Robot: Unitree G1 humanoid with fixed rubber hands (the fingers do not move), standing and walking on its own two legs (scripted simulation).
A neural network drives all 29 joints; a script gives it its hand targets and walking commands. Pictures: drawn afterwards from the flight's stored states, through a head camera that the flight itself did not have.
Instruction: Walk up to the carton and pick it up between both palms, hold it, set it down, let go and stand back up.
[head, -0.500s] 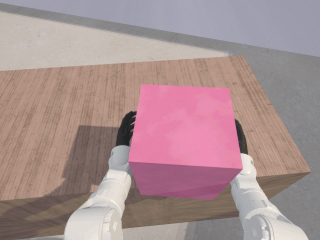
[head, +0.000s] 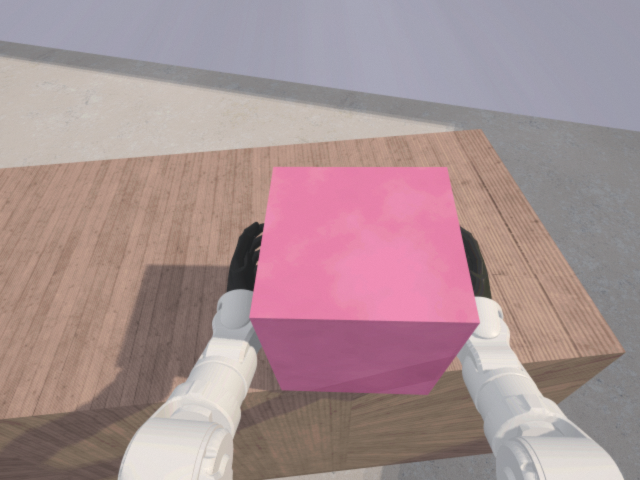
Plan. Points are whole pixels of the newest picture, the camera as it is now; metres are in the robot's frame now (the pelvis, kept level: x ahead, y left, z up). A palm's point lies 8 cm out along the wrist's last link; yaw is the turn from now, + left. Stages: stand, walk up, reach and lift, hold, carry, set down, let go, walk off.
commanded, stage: reach and lift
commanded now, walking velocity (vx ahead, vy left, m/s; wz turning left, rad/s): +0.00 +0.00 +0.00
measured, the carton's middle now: (356, 289) +0.38 -0.01 +0.04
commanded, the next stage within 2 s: hold in 1.90 s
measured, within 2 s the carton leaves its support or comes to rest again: neither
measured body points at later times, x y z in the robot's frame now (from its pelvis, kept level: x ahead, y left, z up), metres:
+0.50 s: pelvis +0.00 +0.00 +0.01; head -0.03 +0.03 +0.46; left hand +0.39 +0.16 +0.15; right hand +0.39 -0.14 +0.14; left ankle +0.03 +0.14 -0.74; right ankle -0.01 -0.10 -0.74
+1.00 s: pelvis -0.02 +0.01 +0.01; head -0.06 +0.03 +0.46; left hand +0.36 +0.17 +0.17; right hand +0.36 -0.14 +0.15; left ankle +0.03 +0.14 -0.74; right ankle -0.01 -0.10 -0.74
